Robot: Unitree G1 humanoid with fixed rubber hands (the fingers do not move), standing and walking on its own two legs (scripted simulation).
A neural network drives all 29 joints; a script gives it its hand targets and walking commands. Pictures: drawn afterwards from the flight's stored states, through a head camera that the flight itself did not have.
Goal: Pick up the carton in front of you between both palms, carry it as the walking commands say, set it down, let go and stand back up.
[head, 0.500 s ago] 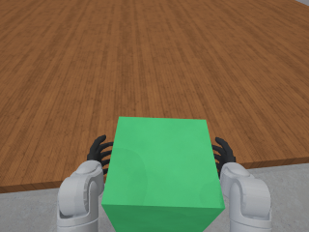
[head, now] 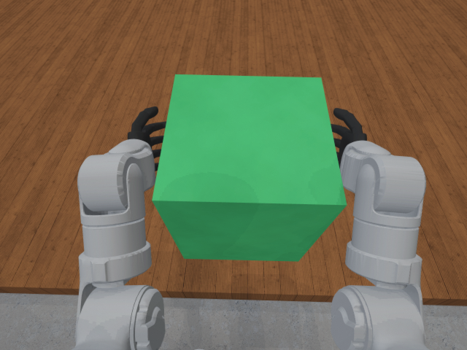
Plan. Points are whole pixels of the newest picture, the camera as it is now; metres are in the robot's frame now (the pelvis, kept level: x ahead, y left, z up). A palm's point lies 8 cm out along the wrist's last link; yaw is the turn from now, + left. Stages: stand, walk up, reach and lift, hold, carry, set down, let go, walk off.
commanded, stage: carry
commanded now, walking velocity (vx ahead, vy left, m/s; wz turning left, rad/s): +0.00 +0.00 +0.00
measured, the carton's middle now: (244, 179) +0.38 +0.01 +0.09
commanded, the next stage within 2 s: none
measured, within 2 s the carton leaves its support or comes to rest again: neither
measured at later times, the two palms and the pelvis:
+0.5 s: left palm (195, 98) +0.53 +0.10 +0.14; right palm (360, 110) +0.52 -0.20 +0.13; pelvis +0.14 -0.02 +0.03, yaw -2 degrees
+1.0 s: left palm (236, 32) +0.73 +0.03 +0.16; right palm (378, 40) +0.71 -0.27 +0.15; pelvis +0.34 -0.08 +0.00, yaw -1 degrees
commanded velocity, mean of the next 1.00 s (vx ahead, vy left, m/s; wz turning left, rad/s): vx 0.15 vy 0.00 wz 0.00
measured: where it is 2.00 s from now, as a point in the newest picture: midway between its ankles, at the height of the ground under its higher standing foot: (276, 182)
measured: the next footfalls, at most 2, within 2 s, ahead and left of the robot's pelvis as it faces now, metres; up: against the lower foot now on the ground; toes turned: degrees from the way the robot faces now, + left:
left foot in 0.70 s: +0.26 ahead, -0.01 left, +0.00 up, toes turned +1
right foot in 1.02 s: +0.52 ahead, -0.18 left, +0.10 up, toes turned -5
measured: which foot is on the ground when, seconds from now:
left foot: down 0.00-0.52, up 0.54-0.68, down 0.70-1.00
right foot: down 0.00-0.72, up 0.74-1.00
